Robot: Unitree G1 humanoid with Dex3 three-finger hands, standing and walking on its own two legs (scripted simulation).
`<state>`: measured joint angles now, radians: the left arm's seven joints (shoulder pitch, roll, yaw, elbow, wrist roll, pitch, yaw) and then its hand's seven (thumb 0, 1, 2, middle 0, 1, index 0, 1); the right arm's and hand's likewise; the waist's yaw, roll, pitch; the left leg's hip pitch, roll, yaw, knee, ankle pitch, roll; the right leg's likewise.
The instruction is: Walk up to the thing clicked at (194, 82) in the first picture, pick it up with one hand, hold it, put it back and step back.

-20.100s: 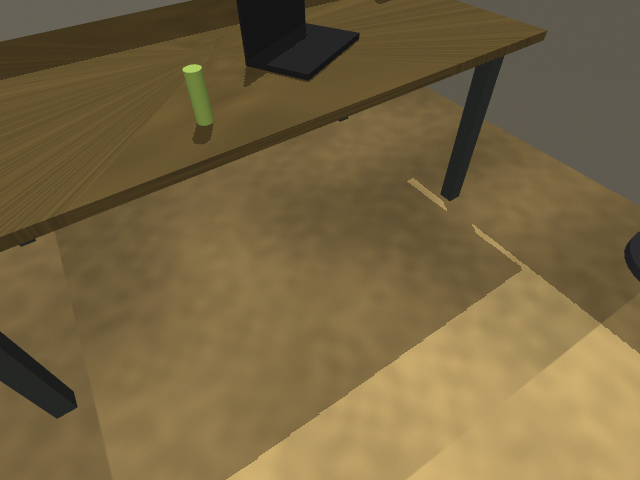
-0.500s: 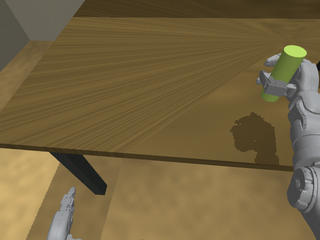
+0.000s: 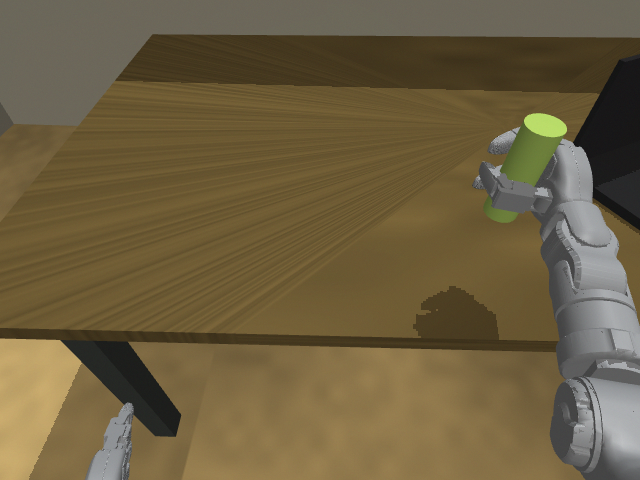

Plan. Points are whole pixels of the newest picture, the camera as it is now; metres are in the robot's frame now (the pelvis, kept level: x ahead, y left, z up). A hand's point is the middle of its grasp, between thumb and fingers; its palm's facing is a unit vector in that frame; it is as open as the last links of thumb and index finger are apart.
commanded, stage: lift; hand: right
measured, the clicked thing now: (520, 172) +0.44 -0.21 +0.18
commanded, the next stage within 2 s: hold in 0.96 s
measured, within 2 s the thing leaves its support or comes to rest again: neither
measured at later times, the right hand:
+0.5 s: hand (545, 187) +0.35 -0.18 +0.23, palm faces +0.10 +1.00 -0.01, open 5.4 cm
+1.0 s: hand (571, 190) +0.32 -0.18 +0.26, palm faces +0.11 +0.99 -0.01, open 5.4 cm
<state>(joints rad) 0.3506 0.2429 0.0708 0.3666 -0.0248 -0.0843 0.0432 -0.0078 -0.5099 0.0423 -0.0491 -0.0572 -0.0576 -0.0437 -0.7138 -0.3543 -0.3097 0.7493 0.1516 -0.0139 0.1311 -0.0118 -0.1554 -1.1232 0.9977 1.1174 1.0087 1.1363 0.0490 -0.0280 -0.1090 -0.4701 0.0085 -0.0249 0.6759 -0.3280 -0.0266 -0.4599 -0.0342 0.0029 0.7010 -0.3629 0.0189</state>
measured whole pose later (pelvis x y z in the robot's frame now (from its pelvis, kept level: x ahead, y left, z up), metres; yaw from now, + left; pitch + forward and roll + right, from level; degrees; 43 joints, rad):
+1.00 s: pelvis -0.03 +0.01 +0.01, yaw -2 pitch -2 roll +0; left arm 0.27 0.24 0.08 0.57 -0.04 -0.17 0.04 -0.01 -0.53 0.05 -0.04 -0.05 -0.04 -0.04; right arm -0.47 -0.31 -0.30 0.05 0.22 0.52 0.10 -0.01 -0.16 -1.11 0.99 1.12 1.00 1.13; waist 0.00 -0.06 -0.07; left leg -0.28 0.02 0.00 0.57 -0.26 -0.02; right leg -0.27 -0.02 0.03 0.58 -0.27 0.02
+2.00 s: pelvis -0.02 +0.01 +0.01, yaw -2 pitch -3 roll +0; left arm 0.24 0.24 0.09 0.65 -0.04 -0.21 0.04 -0.01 -0.54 0.05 -0.05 -0.05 -0.05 -0.05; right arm -0.39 -0.30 -0.32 -0.13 0.25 0.64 0.11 -0.01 -0.16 -1.12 1.00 1.12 1.01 1.12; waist -0.01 -0.07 -0.08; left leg -0.24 0.03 0.01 0.56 -0.27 -0.02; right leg -0.24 -0.02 0.04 0.56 -0.28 0.03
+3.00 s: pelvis -0.03 +0.01 +0.01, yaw -2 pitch -3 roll +0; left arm 0.23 0.24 0.09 0.65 -0.03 -0.23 0.04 -0.01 -0.54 0.06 -0.05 -0.05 -0.05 -0.05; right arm -0.45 -0.30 -0.31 -0.08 0.25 0.67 0.08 -0.01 -0.15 -1.13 1.00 1.12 1.01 1.12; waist 0.00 -0.07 -0.08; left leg -0.24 0.03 0.01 0.55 -0.26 -0.02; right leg -0.24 -0.02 0.04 0.55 -0.26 0.03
